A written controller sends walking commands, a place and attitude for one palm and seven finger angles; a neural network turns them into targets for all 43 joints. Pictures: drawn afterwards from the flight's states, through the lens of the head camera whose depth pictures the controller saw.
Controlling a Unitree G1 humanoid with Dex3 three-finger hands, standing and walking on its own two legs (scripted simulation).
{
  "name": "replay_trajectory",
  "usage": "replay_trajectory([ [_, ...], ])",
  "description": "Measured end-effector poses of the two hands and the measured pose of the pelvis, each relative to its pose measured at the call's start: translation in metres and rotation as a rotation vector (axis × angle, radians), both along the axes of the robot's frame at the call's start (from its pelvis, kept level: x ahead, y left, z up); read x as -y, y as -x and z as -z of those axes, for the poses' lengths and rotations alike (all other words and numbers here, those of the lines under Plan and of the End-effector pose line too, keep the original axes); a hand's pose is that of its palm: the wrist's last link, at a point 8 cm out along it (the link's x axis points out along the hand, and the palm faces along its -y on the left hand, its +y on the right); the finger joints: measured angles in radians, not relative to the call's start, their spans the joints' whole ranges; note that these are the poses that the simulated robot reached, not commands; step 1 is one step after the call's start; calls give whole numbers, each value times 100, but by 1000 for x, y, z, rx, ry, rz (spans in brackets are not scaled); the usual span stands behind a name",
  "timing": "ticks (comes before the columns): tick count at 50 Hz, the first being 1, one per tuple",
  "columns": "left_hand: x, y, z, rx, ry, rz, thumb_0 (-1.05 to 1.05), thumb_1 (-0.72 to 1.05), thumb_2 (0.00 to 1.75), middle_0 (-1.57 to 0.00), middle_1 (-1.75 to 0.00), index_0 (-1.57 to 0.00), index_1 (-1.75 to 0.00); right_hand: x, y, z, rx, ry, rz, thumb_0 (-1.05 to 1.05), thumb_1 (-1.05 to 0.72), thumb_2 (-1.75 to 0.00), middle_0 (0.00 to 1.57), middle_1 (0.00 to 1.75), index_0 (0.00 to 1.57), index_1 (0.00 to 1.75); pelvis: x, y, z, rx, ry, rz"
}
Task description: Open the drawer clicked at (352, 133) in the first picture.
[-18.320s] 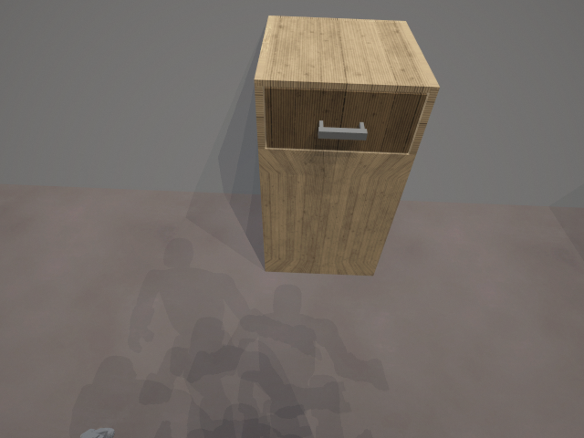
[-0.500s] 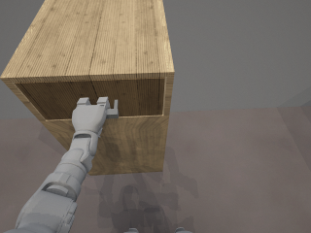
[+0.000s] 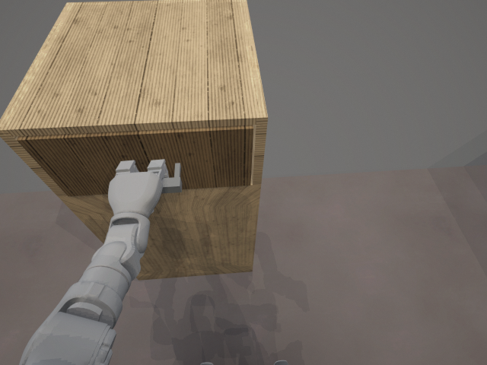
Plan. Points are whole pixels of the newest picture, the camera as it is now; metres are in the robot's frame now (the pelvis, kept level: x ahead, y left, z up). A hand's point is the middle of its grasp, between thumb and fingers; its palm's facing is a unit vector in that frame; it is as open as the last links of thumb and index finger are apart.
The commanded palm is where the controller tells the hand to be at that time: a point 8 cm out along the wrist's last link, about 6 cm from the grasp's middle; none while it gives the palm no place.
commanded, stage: pull the drawer open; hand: left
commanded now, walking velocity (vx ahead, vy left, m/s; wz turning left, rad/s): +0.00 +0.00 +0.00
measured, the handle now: (149, 178) +0.45 +0.19 +0.00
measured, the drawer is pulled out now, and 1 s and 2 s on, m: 0.00 0.13 0.25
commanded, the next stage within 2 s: none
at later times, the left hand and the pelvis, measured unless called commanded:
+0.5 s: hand (143, 235) +0.35 +0.18 -0.02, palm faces -0.01 -0.09 -1.00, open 5.4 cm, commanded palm +0.30 +0.19 +0.03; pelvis +0.01 +0.01 +0.01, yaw +0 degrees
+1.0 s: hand (139, 270) +0.28 +0.18 -0.02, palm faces -0.02 -0.10 -0.99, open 5.4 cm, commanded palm +0.24 +0.18 +0.03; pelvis +0.00 -0.01 +0.01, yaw +0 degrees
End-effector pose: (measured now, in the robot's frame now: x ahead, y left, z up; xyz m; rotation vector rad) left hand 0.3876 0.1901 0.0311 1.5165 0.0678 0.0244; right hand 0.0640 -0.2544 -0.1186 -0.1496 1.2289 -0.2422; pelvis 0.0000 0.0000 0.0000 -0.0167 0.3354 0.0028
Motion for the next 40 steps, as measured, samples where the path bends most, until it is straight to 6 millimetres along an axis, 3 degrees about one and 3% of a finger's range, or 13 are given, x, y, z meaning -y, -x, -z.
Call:
replay_trajectory([
  [8, 1, 15, 1, 14, 5, 2, 0, 78, 81, -32, -135, -42, -135, -3, -17, -5, 28, -9, -6, 1, -91, -90, 20, 30, 20, 30, -4, -7, -4, 14, 1, 7],
  [27, 4, 69, 0, 17, 43, -11, 2, 76, 81, -32, -135, -42, -135, -22, -90, -22, 211, -42, -112, 1, -91, -90, 20, 30, 20, 30, -6, -14, -8, 66, 0, -1],
  [40, 8, 108, 1, 23, 23, -25, 1, 75, 84, -32, -135, -42, -135, -27, -101, -20, 254, -69, -173, 1, -91, -90, 20, 30, 20, 30, 1, -4, -5, 100, -9, -17],
])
